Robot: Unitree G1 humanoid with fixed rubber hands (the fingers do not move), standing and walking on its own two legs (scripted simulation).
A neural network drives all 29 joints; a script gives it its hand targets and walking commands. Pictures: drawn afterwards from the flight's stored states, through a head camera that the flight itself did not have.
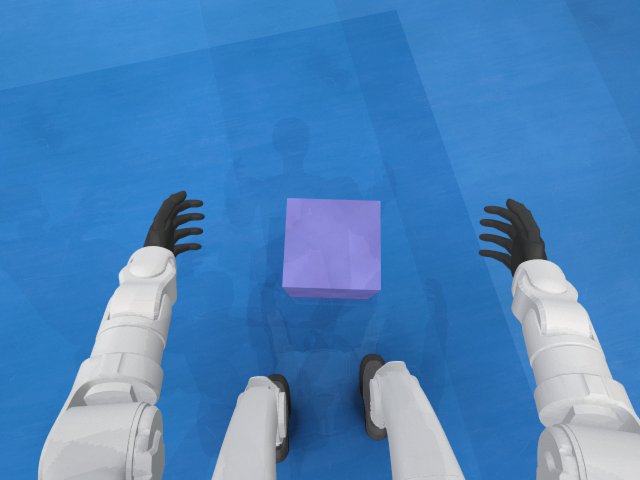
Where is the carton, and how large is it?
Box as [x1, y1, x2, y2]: [282, 198, 380, 299]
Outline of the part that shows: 287,198 282,286 291,297 367,299 380,290 379,201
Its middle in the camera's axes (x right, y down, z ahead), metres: +0.02 +0.04 +0.97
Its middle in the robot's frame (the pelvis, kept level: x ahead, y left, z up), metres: +0.47 -0.03 -0.57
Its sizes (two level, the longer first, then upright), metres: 0.210 0.200 0.250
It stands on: the floor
